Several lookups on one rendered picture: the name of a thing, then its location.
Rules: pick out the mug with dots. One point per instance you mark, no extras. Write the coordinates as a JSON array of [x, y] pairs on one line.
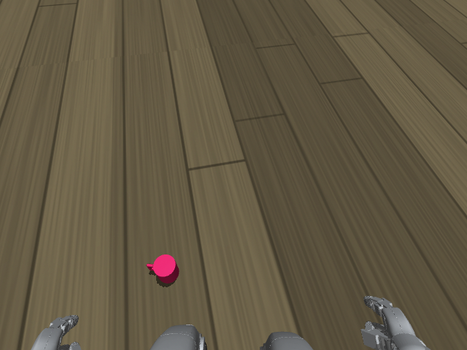
[[165, 268]]

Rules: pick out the right robot hand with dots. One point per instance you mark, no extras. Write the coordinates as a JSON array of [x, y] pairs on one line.
[[377, 336]]

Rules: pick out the left robot hand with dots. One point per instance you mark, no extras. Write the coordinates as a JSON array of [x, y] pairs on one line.
[[50, 338]]

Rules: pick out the right robot arm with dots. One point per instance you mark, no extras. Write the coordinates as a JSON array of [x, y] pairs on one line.
[[405, 341]]

